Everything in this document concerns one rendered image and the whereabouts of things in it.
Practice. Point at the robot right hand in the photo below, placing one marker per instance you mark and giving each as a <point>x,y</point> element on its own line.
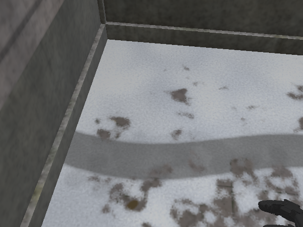
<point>287,209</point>

